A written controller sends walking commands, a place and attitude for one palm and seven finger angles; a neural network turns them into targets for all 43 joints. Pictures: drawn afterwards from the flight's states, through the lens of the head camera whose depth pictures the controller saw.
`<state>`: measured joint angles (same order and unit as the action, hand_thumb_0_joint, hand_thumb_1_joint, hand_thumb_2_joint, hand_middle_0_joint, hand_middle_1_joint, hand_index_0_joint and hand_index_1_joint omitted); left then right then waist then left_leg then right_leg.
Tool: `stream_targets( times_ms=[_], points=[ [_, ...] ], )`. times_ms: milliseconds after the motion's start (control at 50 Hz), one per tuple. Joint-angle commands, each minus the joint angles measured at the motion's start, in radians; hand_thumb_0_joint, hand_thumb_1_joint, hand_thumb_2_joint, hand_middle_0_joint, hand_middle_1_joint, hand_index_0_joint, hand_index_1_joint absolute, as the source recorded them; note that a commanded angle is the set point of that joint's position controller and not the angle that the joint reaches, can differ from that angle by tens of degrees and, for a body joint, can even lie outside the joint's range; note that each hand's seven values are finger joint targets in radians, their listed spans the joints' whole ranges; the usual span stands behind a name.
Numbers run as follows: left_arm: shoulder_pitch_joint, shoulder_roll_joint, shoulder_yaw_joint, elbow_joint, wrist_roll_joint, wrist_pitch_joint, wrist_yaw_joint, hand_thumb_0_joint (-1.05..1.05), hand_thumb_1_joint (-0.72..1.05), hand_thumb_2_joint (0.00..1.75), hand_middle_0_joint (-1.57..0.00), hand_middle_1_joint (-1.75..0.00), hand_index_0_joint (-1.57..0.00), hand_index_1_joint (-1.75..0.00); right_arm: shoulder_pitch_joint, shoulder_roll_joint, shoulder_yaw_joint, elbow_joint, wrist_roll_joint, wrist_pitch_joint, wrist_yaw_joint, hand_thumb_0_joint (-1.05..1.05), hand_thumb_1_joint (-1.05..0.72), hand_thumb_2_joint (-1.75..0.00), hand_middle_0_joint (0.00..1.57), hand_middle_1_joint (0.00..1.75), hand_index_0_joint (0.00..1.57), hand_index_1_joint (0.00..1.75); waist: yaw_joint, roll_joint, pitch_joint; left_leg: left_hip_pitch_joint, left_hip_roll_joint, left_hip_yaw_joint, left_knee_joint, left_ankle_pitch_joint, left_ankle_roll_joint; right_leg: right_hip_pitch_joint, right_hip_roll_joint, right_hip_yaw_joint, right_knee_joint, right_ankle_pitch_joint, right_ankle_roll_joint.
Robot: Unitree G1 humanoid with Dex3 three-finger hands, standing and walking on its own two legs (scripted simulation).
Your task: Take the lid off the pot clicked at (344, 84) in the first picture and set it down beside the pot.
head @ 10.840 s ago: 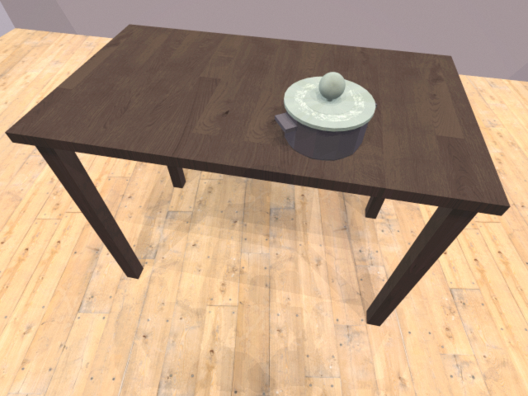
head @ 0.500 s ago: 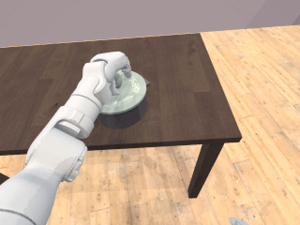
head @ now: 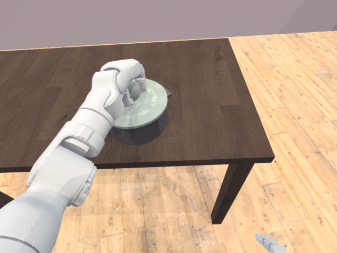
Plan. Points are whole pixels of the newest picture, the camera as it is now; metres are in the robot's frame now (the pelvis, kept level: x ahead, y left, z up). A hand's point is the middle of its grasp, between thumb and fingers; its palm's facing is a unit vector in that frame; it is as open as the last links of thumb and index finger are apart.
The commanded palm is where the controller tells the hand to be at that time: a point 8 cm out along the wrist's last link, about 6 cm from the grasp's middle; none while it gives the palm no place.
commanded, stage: close the fingers and squeeze the knob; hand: left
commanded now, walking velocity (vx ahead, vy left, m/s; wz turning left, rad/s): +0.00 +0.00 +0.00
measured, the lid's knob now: (130, 90) +0.49 +0.10 +0.12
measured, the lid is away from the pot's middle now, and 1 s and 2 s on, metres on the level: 0.00 0.01 0.01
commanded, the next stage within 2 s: lift the lid straight up in 0.96 s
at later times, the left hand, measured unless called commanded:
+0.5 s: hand (128, 93) +0.46 +0.09 +0.14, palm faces -0.35 -0.06 -0.93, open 7.8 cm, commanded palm +0.44 +0.10 +0.21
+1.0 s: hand (128, 95) +0.46 +0.09 +0.14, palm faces -0.36 -0.05 -0.93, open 7.7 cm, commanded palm +0.45 +0.10 +0.21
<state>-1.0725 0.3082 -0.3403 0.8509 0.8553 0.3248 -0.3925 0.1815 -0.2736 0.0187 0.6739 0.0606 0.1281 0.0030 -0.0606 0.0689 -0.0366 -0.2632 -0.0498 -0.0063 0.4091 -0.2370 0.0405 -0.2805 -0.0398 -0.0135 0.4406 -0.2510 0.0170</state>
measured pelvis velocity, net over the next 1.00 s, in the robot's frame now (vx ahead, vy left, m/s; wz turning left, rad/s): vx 0.00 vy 0.00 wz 0.00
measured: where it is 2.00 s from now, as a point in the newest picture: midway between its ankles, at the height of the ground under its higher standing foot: outside the picture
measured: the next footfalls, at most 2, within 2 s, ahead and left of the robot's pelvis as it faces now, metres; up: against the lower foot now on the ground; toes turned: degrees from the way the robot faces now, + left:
none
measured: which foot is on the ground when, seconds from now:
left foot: down 0.00-1.00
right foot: down 0.00-1.00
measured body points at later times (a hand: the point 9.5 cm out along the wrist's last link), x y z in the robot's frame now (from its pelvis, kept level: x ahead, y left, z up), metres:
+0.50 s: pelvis +0.00 +0.00 +0.00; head +0.03 -0.03 +0.45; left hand +0.47 +0.10 +0.19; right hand +0.10 -0.25 -0.14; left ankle -0.02 +0.10 -0.74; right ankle -0.02 -0.13 -0.74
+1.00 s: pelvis +0.00 +0.00 +0.00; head +0.03 -0.04 +0.45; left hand +0.47 +0.10 +0.19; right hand +0.12 -0.25 -0.13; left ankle -0.02 +0.10 -0.74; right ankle -0.02 -0.13 -0.74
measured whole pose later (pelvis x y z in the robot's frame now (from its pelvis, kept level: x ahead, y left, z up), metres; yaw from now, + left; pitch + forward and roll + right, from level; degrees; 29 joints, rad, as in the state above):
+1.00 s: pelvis +0.00 +0.00 +0.00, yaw +0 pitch +5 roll +0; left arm -1.06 0.30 -0.37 0.83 0.85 0.34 -0.39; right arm 0.19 -0.27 0.02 0.68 0.06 0.13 0.01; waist -0.06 0.08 -0.04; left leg -0.26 -0.05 -0.01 0.40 -0.23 0.04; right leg -0.27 -0.04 -0.02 0.44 -0.25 0.01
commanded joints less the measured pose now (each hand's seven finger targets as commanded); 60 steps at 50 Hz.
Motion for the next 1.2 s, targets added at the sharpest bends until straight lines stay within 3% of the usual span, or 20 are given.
stream_targets(
  times_ms=[0, 60, 120, 160, 200, 320, 360, 440, 480, 540, 640, 700, 780, 940, 960, 1000, 1040, 1080, 1140, 1180],
  points=[
    [-0.555, 0.178, 0.061, -0.187, 0.035, -0.005, 0.040, 0.00, 0.24, 0.92, -0.68, -0.99, -0.68, -0.99, -0.029, -0.108, -0.038, -0.115, -0.002, -0.032, -0.006, 0.00, -0.90, -0.90, 0.20, 0.30, 0.20, 0.30, -0.012, -0.108, -0.397, 0.196, -0.011, -0.019, 0.005, 0.387, 0.024, 0.121, 0.053, -0.029, 0.002, 0.437, -0.058],
    [-0.543, 0.212, 0.097, -0.160, 0.035, -0.007, 0.046, 0.00, 0.29, 0.88, -0.70, -1.00, -0.70, -1.00, -0.016, -0.113, -0.039, -0.109, -0.004, -0.030, -0.008, 0.00, -0.90, -0.90, 0.20, 0.30, 0.20, 0.30, -0.011, -0.132, -0.402, 0.190, -0.010, -0.017, 0.006, 0.377, 0.026, 0.128, 0.055, -0.027, -0.002, 0.433, -0.056],
    [-0.585, 0.172, 0.059, -0.130, 0.033, -0.002, 0.044, 0.00, 0.33, 0.84, -0.73, -1.01, -0.73, -1.01, -0.013, -0.113, -0.038, -0.098, 0.000, -0.026, -0.010, 0.00, -0.90, -0.90, 0.20, 0.30, 0.20, 0.30, -0.023, -0.131, -0.361, 0.171, -0.012, -0.016, -0.003, 0.327, 0.025, 0.096, 0.056, -0.032, -0.006, 0.398, -0.057],
    [-0.605, 0.224, 0.105, -0.198, 0.039, -0.016, 0.051, 0.00, 0.36, 0.81, -0.74, -1.02, -0.74, -1.02, -0.010, -0.114, -0.041, -0.108, -0.007, -0.034, -0.010, 0.00, -0.90, -0.90, 0.20, 0.30, 0.20, 0.30, -0.008, -0.097, -0.446, 0.218, -0.007, -0.028, 0.006, 0.401, 0.023, 0.125, 0.053, -0.025, 0.006, 0.428, -0.059],
    [-0.560, 0.197, 0.091, -0.210, 0.036, -0.018, 0.049, 0.00, 0.39, 0.77, -0.76, -1.02, -0.76, -1.02, -0.009, -0.110, -0.046, -0.115, -0.010, -0.039, -0.005, 0.00, -0.90, -0.90, 0.20, 0.30, 0.20, 0.30, -0.006, -0.107, -0.467, 0.238, -0.005, -0.027, 0.017, 0.444, 0.025, 0.137, 0.054, -0.024, 0.004, 0.460, -0.056],
    [-0.555, 0.153, 0.054, -0.209, 0.018, -0.001, 0.053, 0.00, 0.50, 0.65, -0.82, -1.02, -0.82, -1.02, -0.017, -0.112, -0.047, -0.107, -0.002, -0.035, 0.003, 0.00, -0.90, -0.90, 0.20, 0.30, 0.20, 0.30, -0.015, -0.128, -0.382, 0.210, -0.006, -0.025, 0.000, 0.382, 0.025, 0.101, 0.060, -0.034, -0.010, 0.418, -0.055],
    [-0.563, 0.230, 0.117, -0.225, 0.021, -0.003, 0.059, 0.00, 0.44, 0.71, -0.78, -1.01, -0.78, -1.01, -0.013, -0.119, -0.046, -0.105, -0.005, -0.037, -0.002, 0.00, -0.90, -0.90, 0.20, 0.30, 0.20, 0.30, -0.003, -0.137, -0.420, 0.202, -0.007, -0.023, -0.003, 0.373, 0.026, 0.141, 0.056, -0.028, -0.004, 0.429, -0.056],
    [-0.548, 0.149, 0.052, -0.234, 0.018, -0.001, 0.050, 0.00, 0.41, 0.75, -0.76, -1.00, -0.75, -1.00, -0.021, -0.115, -0.049, -0.109, -0.003, -0.038, 0.001, 0.00, -0.90, -0.90, 0.20, 0.30, 0.20, 0.30, -0.011, -0.102, -0.421, 0.227, -0.004, -0.027, 0.010, 0.432, 0.025, 0.113, 0.056, -0.032, -0.002, 0.439, -0.059],
    [-0.544, 0.225, 0.112, -0.263, 0.028, -0.003, 0.056, 0.00, 0.42, 0.76, -0.75, -1.00, -0.75, -0.99, -0.022, -0.115, -0.048, -0.112, -0.007, -0.043, 0.003, 0.00, -0.90, -0.90, 0.20, 0.30, 0.20, 0.30, 0.002, -0.108, -0.461, 0.243, -0.004, -0.031, 0.016, 0.458, 0.025, 0.149, 0.058, -0.024, 0.006, 0.471, -0.057],
    [-0.499, 0.166, 0.072, -0.235, 0.012, 0.005, 0.051, 0.00, 0.44, 0.77, -0.76, -1.00, -0.76, -1.00, -0.029, -0.114, -0.048, -0.115, -0.003, -0.037, 0.006, 0.00, -0.90, -0.90, 0.20, 0.30, 0.20, 0.30, -0.005, -0.131, -0.403, 0.210, -0.005, -0.024, 0.012, 0.444, 0.027, 0.134, 0.057, -0.032, -0.006, 0.466, -0.057],
    [-0.528, 0.214, 0.106, -0.244, 0.016, 0.012, 0.057, 0.00, 0.49, 0.80, -0.77, -1.00, -0.77, -1.00, -0.038, -0.118, -0.046, -0.111, -0.003, -0.036, 0.002, 0.00, -0.90, -0.90, 0.20, 0.30, 0.20, 0.30, 0.001, -0.118, -0.422, 0.213, -0.007, -0.026, 0.009, 0.414, 0.026, 0.146, 0.056, -0.028, -0.001, 0.454, -0.060],
    [-0.545, 0.163, 0.052, -0.254, 0.026, 0.018, 0.051, 0.00, 0.52, 0.81, -0.78, -1.01, -0.78, -1.00, -0.044, -0.108, -0.044, -0.112, 0.000, -0.035, 0.004, 0.00, -0.90, -0.90, 0.20, 0.30, 0.20, 0.30, -0.009, -0.109, -0.417, 0.227, -0.007, -0.024, 0.010, 0.415, 0.023, 0.127, 0.058, -0.029, 0.001, 0.451, -0.056],
    [-0.553, 0.201, 0.084, -0.199, 0.027, 0.020, 0.049, 0.00, 0.57, 0.83, -0.80, -1.02, -0.79, -1.01, -0.044, -0.112, -0.039, -0.107, -0.001, -0.032, -0.005, 0.00, -0.90, -0.90, 0.20, 0.30, 0.20, 0.30, -0.010, -0.136, -0.387, 0.188, -0.013, -0.015, 0.003, 0.348, 0.026, 0.130, 0.057, -0.027, -0.006, 0.432, -0.056],
    [-0.550, 0.138, 0.046, -0.231, 0.012, 0.003, 0.041, 0.00, 0.65, 0.86, -0.83, -1.04, -0.83, -1.04, -0.035, -0.110, -0.045, -0.113, -0.005, -0.032, -0.003, 0.00, -0.90, -0.90, 0.20, 0.30, 0.20, 0.30, -0.016, -0.130, -0.419, 0.222, -0.009, -0.025, 0.017, 0.434, 0.027, 0.126, 0.056, -0.030, -0.005, 0.465, -0.057],
    [-0.559, 0.188, 0.082, -0.214, 0.024, 0.005, 0.046, 0.00, 0.66, 0.86, -0.83, -1.04, -0.83, -1.04, -0.029, -0.111, -0.042, -0.104, -0.006, -0.032, -0.005, 0.00, -0.90, -0.90, 0.20, 0.30, 0.20, 0.30, -0.012, -0.132, -0.415, 0.212, -0.008, -0.019, 0.009, 0.396, 0.025, 0.136, 0.056, -0.026, -0.005, 0.455, -0.055],
    [-0.580, 0.177, 0.064, -0.186, 0.023, 0.007, 0.044, 0.00, 0.67, 0.87, -0.84, -1.04, -0.84, -1.04, -0.030, -0.111, -0.038, -0.099, 0.000, -0.029, -0.010, 0.00, -0.90, -0.90, 0.20, 0.30, 0.20, 0.30, -0.019, -0.147, -0.386, 0.183, -0.014, -0.015, -0.003, 0.341, 0.026, 0.131, 0.057, -0.028, -0.008, 0.435, -0.055],
    [-0.579, 0.167, 0.069, -0.233, 0.012, -0.004, 0.044, 0.00, 0.68, 0.87, -0.84, -1.04, -0.84, -1.04, -0.030, -0.112, -0.044, -0.107, -0.006, -0.037, -0.011, 0.00, -0.90, -0.90, 0.20, 0.30, 0.20, 0.30, -0.013, -0.119, -0.418, 0.213, -0.014, -0.017, 0.010, 0.391, 0.031, 0.134, 0.052, -0.026, -0.007, 0.460, -0.058],
    [-0.602, 0.232, 0.107, -0.274, 0.028, -0.012, 0.049, 0.00, 0.68, 0.87, -0.85, -1.04, -0.84, -1.05, -0.032, -0.110, -0.041, -0.113, -0.008, -0.043, -0.009, 0.00, -0.90, -0.90, 0.20, 0.30, 0.20, 0.30, -0.002, -0.097, -0.465, 0.238, -0.011, -0.029, 0.008, 0.415, 0.026, 0.163, 0.055, -0.021, 0.000, 0.472, -0.058],
    [-0.616, 0.203, 0.080, -0.317, 0.015, -0.014, 0.051, 0.00, 0.68, 0.87, -0.85, -1.05, -0.84, -1.05, -0.038, -0.108, -0.047, -0.118, -0.005, -0.050, -0.007, 0.00, -0.90, -0.90, 0.20, 0.30, 0.20, 0.30, -0.011, -0.096, -0.466, 0.257, -0.006, -0.035, 0.014, 0.460, 0.029, 0.157, 0.057, -0.022, -0.005, 0.487, -0.057],
    [-0.631, 0.246, 0.107, -0.295, 0.024, -0.006, 0.058, 0.00, 0.68, 0.87, -0.85, -1.05, -0.85, -1.05, -0.031, -0.110, -0.043, -0.106, -0.005, -0.053, -0.007, 0.00, -0.90, -0.90, 0.20, 0.30, 0.20, 0.30, -0.007, -0.107, -0.452, 0.243, -0.009, -0.033, 0.003, 0.422, 0.026, 0.162, 0.061, -0.022, -0.006, 0.476, -0.055]
  ],
)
